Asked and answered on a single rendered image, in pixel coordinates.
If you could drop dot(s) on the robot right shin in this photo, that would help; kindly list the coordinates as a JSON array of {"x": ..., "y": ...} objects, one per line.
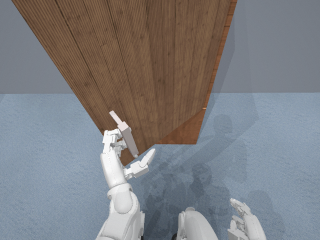
[{"x": 179, "y": 237}]

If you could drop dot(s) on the right robot hand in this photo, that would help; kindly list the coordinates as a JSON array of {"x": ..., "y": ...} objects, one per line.
[{"x": 249, "y": 228}]

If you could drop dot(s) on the cupboard door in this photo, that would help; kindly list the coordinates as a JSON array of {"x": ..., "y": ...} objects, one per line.
[{"x": 149, "y": 61}]

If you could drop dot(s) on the right robot thigh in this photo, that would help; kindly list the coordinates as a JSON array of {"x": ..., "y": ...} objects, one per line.
[{"x": 192, "y": 225}]

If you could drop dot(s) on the robot left forearm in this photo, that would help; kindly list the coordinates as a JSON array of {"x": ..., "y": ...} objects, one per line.
[{"x": 124, "y": 208}]

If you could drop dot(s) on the left robot hand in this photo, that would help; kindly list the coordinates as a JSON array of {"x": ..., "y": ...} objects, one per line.
[{"x": 111, "y": 163}]

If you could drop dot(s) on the handle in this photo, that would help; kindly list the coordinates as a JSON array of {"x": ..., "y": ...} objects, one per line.
[{"x": 126, "y": 134}]

